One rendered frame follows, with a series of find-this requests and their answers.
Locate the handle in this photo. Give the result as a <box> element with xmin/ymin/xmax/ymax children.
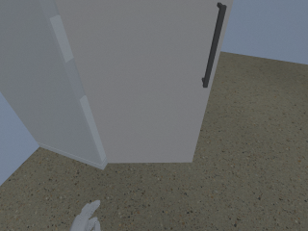
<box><xmin>201</xmin><ymin>2</ymin><xmax>227</xmax><ymax>88</ymax></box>

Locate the fridge door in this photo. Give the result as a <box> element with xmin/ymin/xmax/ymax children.
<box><xmin>55</xmin><ymin>0</ymin><xmax>234</xmax><ymax>164</ymax></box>

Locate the left robot hand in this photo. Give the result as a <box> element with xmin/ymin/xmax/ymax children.
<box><xmin>69</xmin><ymin>200</ymin><xmax>103</xmax><ymax>231</ymax></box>

